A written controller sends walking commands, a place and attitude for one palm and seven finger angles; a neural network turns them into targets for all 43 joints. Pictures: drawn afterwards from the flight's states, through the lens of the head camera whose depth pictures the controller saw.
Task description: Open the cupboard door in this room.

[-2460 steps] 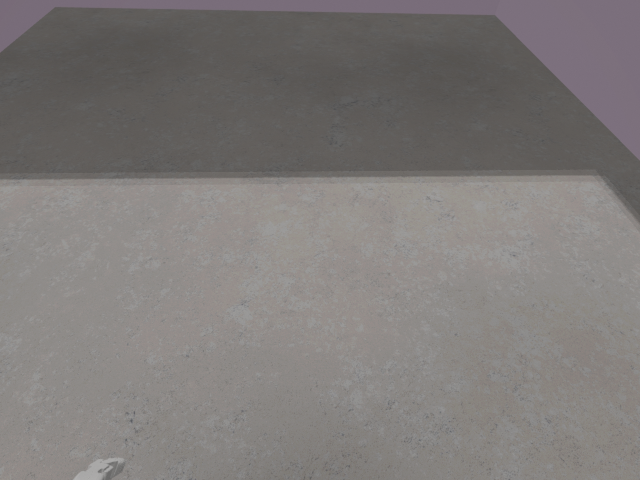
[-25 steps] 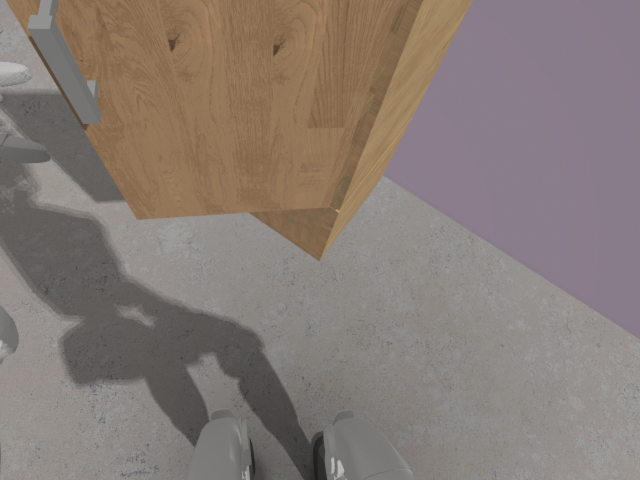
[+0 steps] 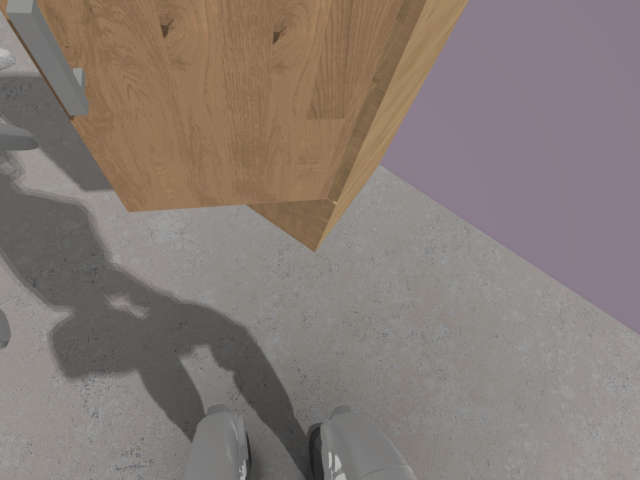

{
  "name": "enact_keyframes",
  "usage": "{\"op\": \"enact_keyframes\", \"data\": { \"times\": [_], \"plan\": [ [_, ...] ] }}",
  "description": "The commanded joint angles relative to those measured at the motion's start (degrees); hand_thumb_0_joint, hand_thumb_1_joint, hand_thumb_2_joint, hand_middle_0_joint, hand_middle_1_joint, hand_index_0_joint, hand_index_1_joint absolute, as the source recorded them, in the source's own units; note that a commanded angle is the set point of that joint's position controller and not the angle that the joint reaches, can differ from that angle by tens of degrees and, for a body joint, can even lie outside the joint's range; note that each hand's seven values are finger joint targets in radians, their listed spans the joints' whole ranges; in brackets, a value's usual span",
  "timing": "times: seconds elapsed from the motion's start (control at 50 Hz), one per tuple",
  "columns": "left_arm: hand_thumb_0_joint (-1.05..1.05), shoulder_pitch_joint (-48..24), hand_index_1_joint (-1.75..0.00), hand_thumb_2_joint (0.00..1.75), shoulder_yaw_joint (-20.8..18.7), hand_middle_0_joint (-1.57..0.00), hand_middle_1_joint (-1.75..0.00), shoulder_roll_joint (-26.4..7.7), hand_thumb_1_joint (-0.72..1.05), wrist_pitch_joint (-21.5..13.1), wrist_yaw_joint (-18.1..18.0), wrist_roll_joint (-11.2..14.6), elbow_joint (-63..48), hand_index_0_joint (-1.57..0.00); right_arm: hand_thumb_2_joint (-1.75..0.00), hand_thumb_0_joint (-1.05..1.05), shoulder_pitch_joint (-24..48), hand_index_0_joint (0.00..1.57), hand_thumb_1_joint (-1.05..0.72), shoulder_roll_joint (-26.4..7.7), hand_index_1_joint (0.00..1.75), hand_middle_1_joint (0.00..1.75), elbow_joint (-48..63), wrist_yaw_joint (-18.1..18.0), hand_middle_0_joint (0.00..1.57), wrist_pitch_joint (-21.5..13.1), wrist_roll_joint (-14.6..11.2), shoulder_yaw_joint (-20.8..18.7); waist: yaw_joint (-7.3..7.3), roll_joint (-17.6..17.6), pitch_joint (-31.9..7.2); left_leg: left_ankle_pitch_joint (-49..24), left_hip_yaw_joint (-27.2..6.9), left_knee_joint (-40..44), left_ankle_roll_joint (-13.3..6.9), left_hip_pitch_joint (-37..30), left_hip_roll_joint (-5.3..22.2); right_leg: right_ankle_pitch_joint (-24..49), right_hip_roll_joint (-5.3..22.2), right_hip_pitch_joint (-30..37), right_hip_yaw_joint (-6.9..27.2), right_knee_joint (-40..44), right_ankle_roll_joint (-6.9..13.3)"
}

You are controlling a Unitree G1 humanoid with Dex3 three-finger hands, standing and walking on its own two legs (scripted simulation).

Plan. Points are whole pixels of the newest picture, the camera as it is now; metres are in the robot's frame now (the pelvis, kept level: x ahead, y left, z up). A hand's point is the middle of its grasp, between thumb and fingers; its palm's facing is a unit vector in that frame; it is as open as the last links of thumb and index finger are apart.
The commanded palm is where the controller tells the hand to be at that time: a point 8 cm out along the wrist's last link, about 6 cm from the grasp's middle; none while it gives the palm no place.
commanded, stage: move the hooked fingers beside the handle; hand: left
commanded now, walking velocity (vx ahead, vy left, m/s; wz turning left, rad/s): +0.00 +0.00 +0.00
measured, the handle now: (55, 50) +0.57 +0.24 +0.09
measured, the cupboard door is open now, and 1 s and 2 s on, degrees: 43 43 43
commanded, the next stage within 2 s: slide the fingers in behind the handle in 0.34 s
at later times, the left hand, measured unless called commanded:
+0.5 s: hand out of the picture +0.52 +0.30 +0.09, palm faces +0.08 -1.00 -0.01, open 14.0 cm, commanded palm +0.51 +0.32 +0.08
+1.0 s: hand (19, 86) +0.52 +0.27 +0.09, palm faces +0.07 -1.00 -0.01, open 14.0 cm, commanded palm +0.51 +0.29 +0.08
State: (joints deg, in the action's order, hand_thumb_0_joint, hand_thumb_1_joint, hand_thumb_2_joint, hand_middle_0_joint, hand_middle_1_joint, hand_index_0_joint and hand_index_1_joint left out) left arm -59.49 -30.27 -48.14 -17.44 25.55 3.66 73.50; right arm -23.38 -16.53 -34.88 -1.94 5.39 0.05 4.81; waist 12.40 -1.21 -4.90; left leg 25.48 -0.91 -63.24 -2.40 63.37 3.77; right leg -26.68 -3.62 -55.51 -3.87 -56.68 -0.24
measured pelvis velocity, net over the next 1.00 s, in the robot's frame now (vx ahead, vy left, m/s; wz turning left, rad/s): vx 0.00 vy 0.00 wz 0.00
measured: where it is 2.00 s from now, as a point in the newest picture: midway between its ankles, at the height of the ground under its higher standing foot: outside the picture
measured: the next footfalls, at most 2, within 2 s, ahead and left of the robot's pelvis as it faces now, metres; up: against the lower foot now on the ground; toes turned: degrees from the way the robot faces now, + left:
none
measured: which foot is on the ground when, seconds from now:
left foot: down 0.00-1.00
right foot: down 0.00-1.00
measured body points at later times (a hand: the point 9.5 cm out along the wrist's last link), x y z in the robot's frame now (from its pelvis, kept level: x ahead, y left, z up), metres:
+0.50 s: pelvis +0.00 +0.00 +0.00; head +0.16 +0.04 +0.42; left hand +0.50 +0.35 +0.10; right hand +0.00 -0.27 -0.09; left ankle +0.03 +0.09 -0.66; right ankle +0.00 -0.13 -0.66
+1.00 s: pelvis +0.00 +0.00 +0.00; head +0.15 +0.04 +0.42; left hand +0.51 +0.32 +0.09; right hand -0.02 -0.27 -0.09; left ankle +0.03 +0.09 -0.66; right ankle +0.00 -0.13 -0.66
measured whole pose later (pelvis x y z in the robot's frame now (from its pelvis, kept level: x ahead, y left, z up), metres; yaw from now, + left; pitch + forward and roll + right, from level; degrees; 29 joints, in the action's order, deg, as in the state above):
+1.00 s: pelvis +0.00 +0.00 +0.00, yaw +0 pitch +24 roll -6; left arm -57.2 -28.1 -42.7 -18.8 21.7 4.6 71.2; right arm -23.7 -16.0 -35.5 -1.0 5.3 0.2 4.2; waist 12.0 -1.6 -5.5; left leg 25.5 -0.7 -63.0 -2.1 62.3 3.8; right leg -26.9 -3.7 -54.8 -3.5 -57.0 0.0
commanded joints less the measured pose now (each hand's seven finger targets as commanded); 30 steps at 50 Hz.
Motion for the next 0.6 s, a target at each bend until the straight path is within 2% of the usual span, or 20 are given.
{"op": "enact_keyframes", "data": {
  "times": [0.0,0.04,0.06,0.08,0.1,0.14,0.16,0.18,0.2,0.24,0.26,0.28,0.3,0.36,0.4,0.42,0.5,0.56,0.58],
  "plan": [
    [0.0,-23.2,-1.2,0.3,-1.6,-0.3,-1.2,-17.5,-0.5,-4.0,0.0,1.5,-13.7,-0.3,-0.9,0.0,-12.1,0.2,-0.9,-12.5,0.3,0.3,1.0,-1.1,0.2,-0.6,0.6,-4.8,-0.49,-16.2,-31.4,-28.5,-5.7,5.7,1.4,-38.6,0.3,16.3,-1.1,0.1,0.2,5.4,1.6],
    [0.0,-21.0,-1.2,0.3,-1.1,-0.3,-1.2,-16.0,-0.5,-3.6,0.3,1.8,-13.2,-0.3,-0.9,0.0,-12.0,0.2,-0.9,-12.2,0.3,0.3,1.2,-0.8,0.2,-0.5,0.6,-4.9,-0.81,-16.1,-31.2,-29.8,-5.2,5.4,1.4,-38.5,0.1,17.6,-1.1,0.6,0.3,5.5,1.4],
    [0.0,-20.2,-1.2,0.3,-1.4,-0.3,-1.2,-16.2,-0.5,-3.4,0.3,1.9,-12.8,-0.3,-0.9,0.0,-11.9,0.2,-0.9,-12.3,0.3,0.3,1.2,-0.8,0.2,-0.3,0.5,-4.9,-0.67,-14.3,-30.2,-29.6,-5.1,5.6,1.2,-37.6,0.2,18.1,-1.2,1.5,0.2,5.7,1.4],
    [0.0,-19.6,-1.2,0.3,-1.8,-0.3,-1.2,-16.2,-0.5,-3.4,0.3,2.1,-12.5,-0.3,-0.9,0.0,-12.0,0.2,-0.9,-12.3,0.3,0.3,1.6,-0.9,0.2,-0.3,0.5,-4.9,-1.15,-14.2,-30.0,-30.2,-5.0,5.6,1.2,-37.1,-0.1,18.4,-1.3,2.0,0.3,5.5,1.6],
    [0.0,-20.6,-1.2,0.3,-1.1,-0.3,-1.2,-15.9,-0.5,-3.4,0.4,2.0,-13.4,-0.3,-0.9,0.0,-11.7,0.2,-0.9,-12.3,0.3,0.3,1.5,-0.8,0.2,-0.2,0.4,-4.9,-0.7,-14.9,-30.2,-30.2,-4.9,5.5,1.2,-37.5,0.1,18.5,-1.2,1.3,0.3,5.4,1.4],
    [0.0,-20.0,-1.2,0.3,-0.3,-0.3,-1.2,-14.7,-0.5,-3.2,0.1,1.9,-12.2,-0.3,-0.9,0.0,-11.6,0.2,-0.9,-12.2,0.3,0.3,1.6,-0.7,0.2,0.0,0.3,-4.8,-0.62,-13.4,-27.8,-27.8,-5.1,6.0,1.2,-36.2,0.1,16.8,-1.3,0.8,0.2,5.9,1.4],
    [0.0,-20.7,-1.2,0.3,-0.2,-0.3,-1.2,-14.7,-0.5,-3.4,-0.1,2.0,-13.1,-0.3,-0.9,0.0,-11.5,0.2,-0.9,-12.2,0.3,0.3,1.7,-0.8,0.2,0.0,0.4,-4.9,-0.35,-13.8,-27.8,-27.5,-4.9,6.1,1.1,-36.3,0.1,16.8,-1.2,0.8,0.2,5.9,1.4],
    [0.0,-22.1,-1.2,0.3,-0.3,-0.3,-1.2,-14.4,-0.5,-3.9,-0.4,2.1,-13.8,-0.3,-0.9,0.0,-11.5,0.2,-0.9,-12.1,0.3,0.3,1.7,-0.8,0.2,-0.1,0.5,-4.8,-0.29,-14.0,-28.2,-27.6,-5.1,5.8,1.1,-36.4,0.0,16.5,-1.2,0.3,0.2,5.5,1.5],
    [0.0,-23.4,-1.2,0.3,-1.7,-0.3,-1.2,-16.6,-0.5,-4.5,-0.7,1.9,-15.2,-0.3,-0.9,0.0,-11.4,0.2,-0.9,-12.4,0.3,0.3,1.4,-0.9,0.2,-0.1,0.6,-5.0,-0.51,-15.1,-30.1,-28.5,-5.3,5.6,1.3,-37.5,0.1,16.9,-1.1,0.7,0.4,5.3,1.5],
    [0.0,-21.8,-1.2,0.3,-1.3,-0.3,-1.2,-15.3,-0.5,-5.0,-0.9,2.1,-15.5,-0.3,-0.9,0.0,-11.5,0.2,-0.9,-12.1,0.3,0.3,1.4,-0.6,0.2,-0.3,0.7,-5.2,-0.85,-15.4,-30.9,-29.1,-5.1,5.7,1.4,-38.6,0.0,17.2,-1.2,1.2,0.4,5.6,1.5],
    [0.0,-20.9,-1.2,0.3,-1.7,-0.3,-1.2,-15.6,-0.5,-5.0,-0.9,2.1,-15.5,-0.3,-0.9,0.0,-11.5,0.2,-0.9,-12.2,0.3,0.3,1.4,-0.6,0.2,-0.3,0.7,-5.2,-1.01,-14.5,-31.0,-29.7,-5.3,6.0,1.5,-38.8,0.1,17.8,-1.2,2.0,0.3,5.7,1.5],
    [0.0,-21.0,-1.2,0.3,-1.3,-0.3,-1.2,-14.7,-0.5,-5.4,-0.8,2.4,-16.2,-0.3,-0.9,0.0,-11.5,0.2,-0.9,-12.1,0.3,0.3,1.4,-0.6,0.2,-0.3,0.7,-5.2,-1.23,-15.5,-31.9,-30.8,-5.2,5.6,1.4,-39.1,-0.1,18.4,-1.3,2.0,0.5,5.4,1.7],
    [0.0,-20.5,-1.2,0.3,-2.1,-0.3,-1.2,-15.8,-0.5,-5.2,-0.8,2.2,-15.6,-0.3,-0.9,0.0,-11.3,0.2,-0.9,-12.0,0.3,0.3,1.3,-0.5,0.2,-0.3,0.6,-5.3,-1.41,-15.5,-32.0,-30.7,-4.9,5.5,1.4,-38.8,0.0,18.8,-1.3,2.5,0.5,5.4,1.5],
    [0.0,-19.1,-1.2,0.3,-1.4,-0.3,-1.2,-15.7,-0.5,-3.7,-0.4,1.9,-11.3,-0.3,-0.9,0.0,-10.8,0.2,-0.9,-12.1,0.3,0.3,1.6,-0.6,0.2,-0.2,0.1,-4.9,-0.76,-11.6,-26.7,-24.8,-4.0,6.0,0.6,-32.9,-0.3,17.0,-1.3,3.6,0.8,6.3,1.3],
    [0.0,-20.1,-1.2,0.3,-1.6,-0.3,-1.2,-17.0,-0.5,-3.8,-0.4,1.8,-11.4,-0.3,-0.9,0.0,-10.6,0.2,-0.9,-12.2,0.3,0.3,1.8,-1.0,0.2,-0.4,0.0,-4.6,-0.6,-12.2,-26.7,-24.0,-4.0,6.0,0.6,-32.2,-0.4,16.6,-1.2,3.4,1.0,6.1,1.3],
    [0.0,-21.9,-1.2,0.3,-1.2,-0.3,-1.2,-17.0,-0.5,-4.2,-0.5,1.6,-12.5,-0.3,-0.9,0.0,-10.5,0.2,-0.9,-12.1,0.3,0.3,1.7,-1.0,0.2,-0.5,0.1,-4.5,-0.55,-13.9,-26.9,-24.2,-4.2,5.9,0.8,-33.0,-0.3,16.2,-1.1,2.6,1.0,5.9,1.4],
    [0.0,-22.1,-1.2,0.3,0.9,-0.3,-1.2,-12.1,-0.5,-6.1,-0.1,3.0,-15.1,-0.3,-0.9,0.0,-10.9,0.2,-0.9,-12.0,0.3,0.3,1.0,-0.7,0.2,-0.7,0.5,-5.1,-0.27,-15.5,-30.7,-26.8,-5.5,5.8,1.4,-38.9,0.1,15.6,-1.2,-0.2,0.3,5.6,1.6],
    [0.0,-21.0,-1.2,0.3,1.9,-0.3,-1.2,-10.9,-0.5,-4.3,-0.2,3.0,-10.6,-0.3,-0.9,0.0,-10.7,0.2,-0.9,-12.0,0.3,0.3,0.8,-0.8,0.2,-0.6,0.1,-4.8,0.31,-11.5,-26.2,-22.2,-5.0,6.3,0.8,-34.1,-0.2,13.7,-1.1,0.3,0.5,6.3,1.4],
    [0.0,-22.6,-1.2,0.3,2.4,-0.3,-1.2,-10.2,-0.5,-4.2,-0.5,3.1,-11.4,-0.3,-0.9,0.0,-10.8,0.2,-0.9,-11.9,0.3,0.3,0.9,-0.9,0.2,-0.8,0.2,-4.6,0.27,-13.2,-26.0,-22.0,-5.2,6.4,0.8,-34.4,-0.4,13.4,-1.0,-0.5,0.4,6.0,1.6]
  ]
}}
